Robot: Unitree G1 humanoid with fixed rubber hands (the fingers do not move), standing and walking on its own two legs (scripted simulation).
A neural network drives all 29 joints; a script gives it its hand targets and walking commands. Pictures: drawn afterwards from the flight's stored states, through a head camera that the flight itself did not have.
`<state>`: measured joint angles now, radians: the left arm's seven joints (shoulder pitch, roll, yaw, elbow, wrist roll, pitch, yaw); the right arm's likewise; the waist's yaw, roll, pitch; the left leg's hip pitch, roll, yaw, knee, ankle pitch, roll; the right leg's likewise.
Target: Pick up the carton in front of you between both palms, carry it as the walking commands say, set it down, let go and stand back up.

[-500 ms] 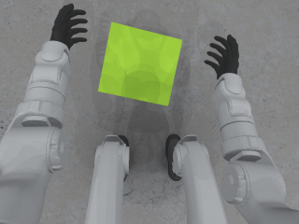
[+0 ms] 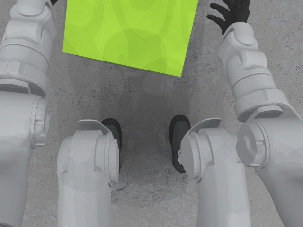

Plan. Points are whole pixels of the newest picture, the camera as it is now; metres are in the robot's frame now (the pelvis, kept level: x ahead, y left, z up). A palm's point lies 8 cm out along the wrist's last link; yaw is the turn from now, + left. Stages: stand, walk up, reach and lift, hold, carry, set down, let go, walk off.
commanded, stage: reach and lift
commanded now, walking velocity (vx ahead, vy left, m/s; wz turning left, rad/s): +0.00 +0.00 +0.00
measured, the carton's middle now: (132, 22) +0.52 +0.07 -0.25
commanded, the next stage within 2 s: none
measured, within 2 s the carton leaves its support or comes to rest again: leaves its support in 0.82 s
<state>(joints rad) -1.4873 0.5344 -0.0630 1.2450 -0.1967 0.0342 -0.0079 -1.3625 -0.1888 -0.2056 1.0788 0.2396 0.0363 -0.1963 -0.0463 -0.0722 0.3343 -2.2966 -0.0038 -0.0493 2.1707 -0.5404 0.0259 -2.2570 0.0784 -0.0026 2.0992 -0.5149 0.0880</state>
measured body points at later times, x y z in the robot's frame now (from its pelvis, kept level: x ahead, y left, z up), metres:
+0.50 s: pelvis +0.00 -0.01 +0.00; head +0.36 +0.06 +0.26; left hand +0.54 +0.22 -0.19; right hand +0.54 -0.09 -0.18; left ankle +0.11 +0.11 -0.34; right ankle +0.13 -0.13 -0.34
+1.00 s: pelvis +0.01 -0.01 +0.01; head +0.31 +0.07 +0.33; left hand +0.52 +0.21 -0.12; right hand +0.52 -0.09 -0.10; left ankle +0.11 +0.12 -0.34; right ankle +0.14 -0.14 -0.34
